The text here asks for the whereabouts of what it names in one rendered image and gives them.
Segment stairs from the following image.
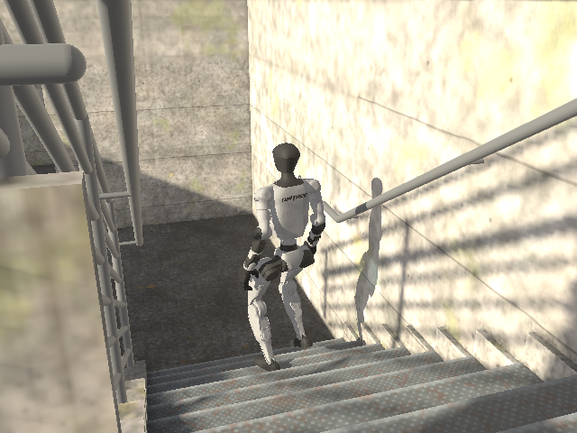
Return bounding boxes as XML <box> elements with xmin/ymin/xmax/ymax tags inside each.
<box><xmin>147</xmin><ymin>337</ymin><xmax>577</xmax><ymax>433</ymax></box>

